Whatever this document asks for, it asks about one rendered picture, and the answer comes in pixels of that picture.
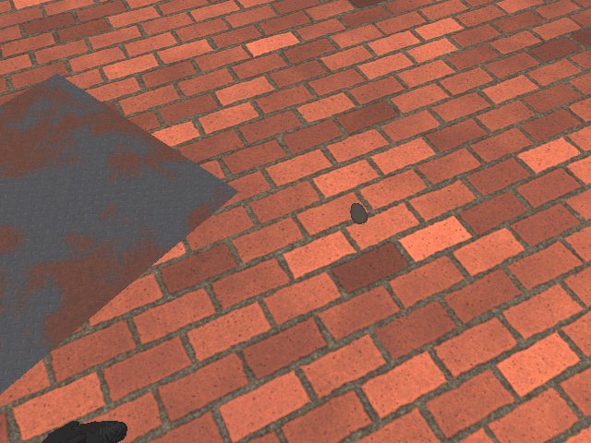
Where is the robot left hand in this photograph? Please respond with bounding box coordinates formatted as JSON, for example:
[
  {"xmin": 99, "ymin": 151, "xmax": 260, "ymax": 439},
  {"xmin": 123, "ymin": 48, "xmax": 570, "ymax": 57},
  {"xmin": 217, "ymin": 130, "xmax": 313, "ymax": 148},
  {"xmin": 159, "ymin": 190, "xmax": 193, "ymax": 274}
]
[{"xmin": 42, "ymin": 421, "xmax": 127, "ymax": 443}]

